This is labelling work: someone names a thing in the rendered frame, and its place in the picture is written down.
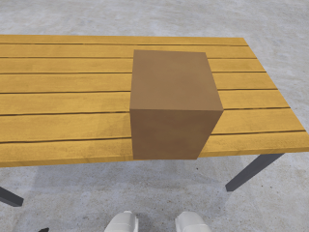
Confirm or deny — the robot thigh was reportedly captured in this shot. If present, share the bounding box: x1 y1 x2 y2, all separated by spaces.
104 213 139 232
175 212 212 232

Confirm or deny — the robot right thigh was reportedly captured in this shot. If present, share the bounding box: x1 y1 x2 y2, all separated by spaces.
175 212 212 232

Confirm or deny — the robot left thigh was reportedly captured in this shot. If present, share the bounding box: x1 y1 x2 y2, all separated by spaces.
104 213 139 232

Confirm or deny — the carton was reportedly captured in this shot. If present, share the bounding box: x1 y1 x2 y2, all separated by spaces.
129 49 224 160

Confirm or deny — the table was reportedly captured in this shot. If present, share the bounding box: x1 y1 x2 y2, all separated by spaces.
0 34 309 207

